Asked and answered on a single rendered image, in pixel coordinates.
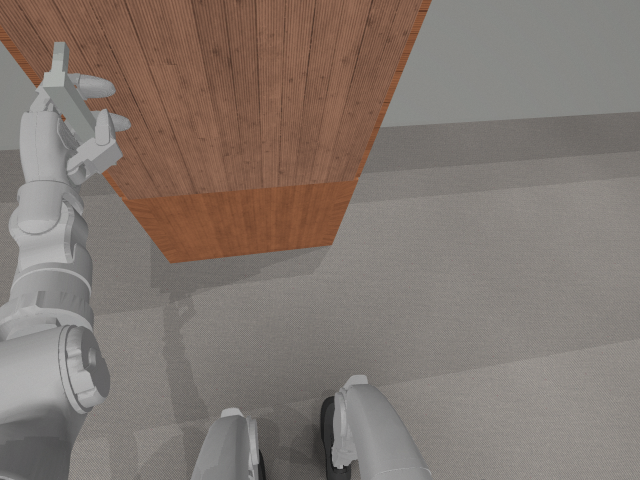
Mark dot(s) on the handle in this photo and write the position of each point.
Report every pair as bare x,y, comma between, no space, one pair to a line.
63,93

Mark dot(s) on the robot left upper arm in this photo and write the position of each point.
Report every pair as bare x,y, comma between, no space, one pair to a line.
49,381

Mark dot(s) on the left robot hand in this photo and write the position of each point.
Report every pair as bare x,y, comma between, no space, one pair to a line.
47,143

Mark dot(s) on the cupboard door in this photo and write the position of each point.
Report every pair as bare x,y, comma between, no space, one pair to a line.
226,95

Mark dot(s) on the left robot thigh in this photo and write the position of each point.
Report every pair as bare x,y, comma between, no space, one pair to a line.
229,449

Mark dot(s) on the robot right foot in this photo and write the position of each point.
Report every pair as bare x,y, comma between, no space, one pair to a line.
327,435

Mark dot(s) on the robot left forearm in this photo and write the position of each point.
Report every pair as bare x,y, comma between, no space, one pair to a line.
53,279

